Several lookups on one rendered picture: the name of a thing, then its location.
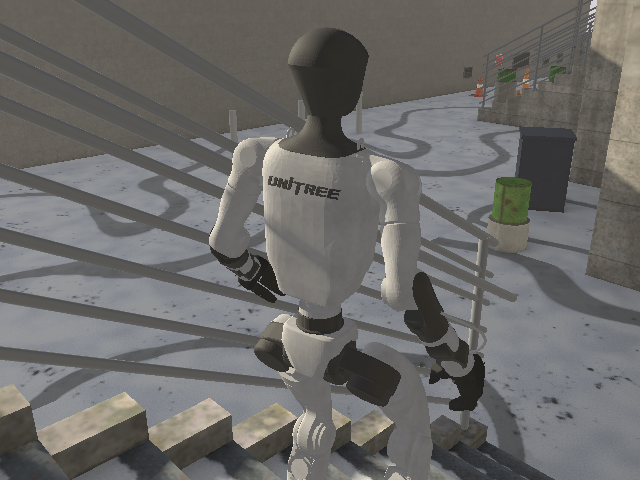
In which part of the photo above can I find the left robot forearm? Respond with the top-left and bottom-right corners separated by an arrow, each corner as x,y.
209,225 -> 261,281

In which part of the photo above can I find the robot torso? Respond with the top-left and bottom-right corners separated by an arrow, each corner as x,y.
262,127 -> 380,385

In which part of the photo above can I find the right robot shin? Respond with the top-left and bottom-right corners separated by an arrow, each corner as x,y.
384,435 -> 433,480

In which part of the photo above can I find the right robot hand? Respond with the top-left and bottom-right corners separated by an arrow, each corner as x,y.
429,354 -> 485,411

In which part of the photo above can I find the left robot hand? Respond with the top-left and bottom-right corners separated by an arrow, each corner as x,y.
235,255 -> 286,303

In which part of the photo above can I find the left robot upper arm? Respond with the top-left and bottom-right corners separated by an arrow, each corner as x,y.
209,137 -> 282,258

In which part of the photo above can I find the right robot forearm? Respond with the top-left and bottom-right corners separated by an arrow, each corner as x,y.
404,272 -> 475,377

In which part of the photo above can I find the right robot upper arm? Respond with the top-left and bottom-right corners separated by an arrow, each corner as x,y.
365,153 -> 425,311

